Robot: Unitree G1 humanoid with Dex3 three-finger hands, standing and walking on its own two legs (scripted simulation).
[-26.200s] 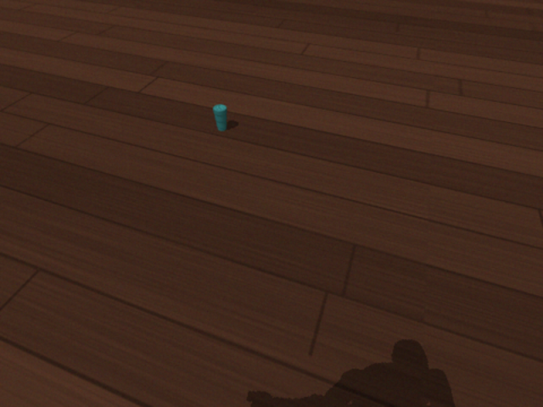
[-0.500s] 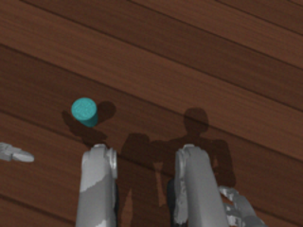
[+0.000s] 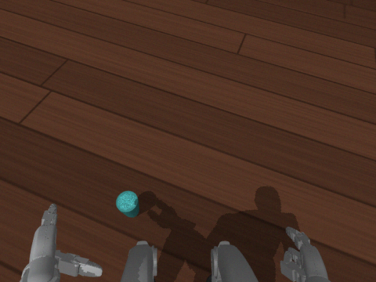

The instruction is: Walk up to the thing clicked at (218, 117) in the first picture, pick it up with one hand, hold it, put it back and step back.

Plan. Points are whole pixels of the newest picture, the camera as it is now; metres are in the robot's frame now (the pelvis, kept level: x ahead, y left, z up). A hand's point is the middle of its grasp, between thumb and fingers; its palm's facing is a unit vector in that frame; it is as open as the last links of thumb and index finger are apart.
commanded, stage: home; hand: left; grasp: from the side
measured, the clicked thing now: (130, 206) +0.44 +0.22 -0.55
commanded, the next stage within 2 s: none
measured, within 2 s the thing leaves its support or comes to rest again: neither
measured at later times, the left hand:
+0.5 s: hand (71, 252) +0.20 +0.20 +0.04, palm faces +0.13 -0.95 -0.30, open 17.7 cm
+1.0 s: hand (75, 263) +0.19 +0.19 +0.04, palm faces +0.11 -0.95 -0.29, open 17.6 cm
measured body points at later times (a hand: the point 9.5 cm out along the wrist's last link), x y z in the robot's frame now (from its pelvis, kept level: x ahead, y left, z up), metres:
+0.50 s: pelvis +0.04 +0.01 +0.09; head +0.06 +0.01 +0.54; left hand +0.19 +0.24 +0.06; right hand +0.21 -0.22 +0.02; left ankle +0.04 +0.13 -0.59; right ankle +0.03 -0.13 -0.59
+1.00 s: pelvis +0.03 +0.00 +0.10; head +0.04 +0.01 +0.55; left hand +0.18 +0.24 +0.06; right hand +0.18 -0.24 +0.02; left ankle +0.04 +0.13 -0.59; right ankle +0.03 -0.13 -0.59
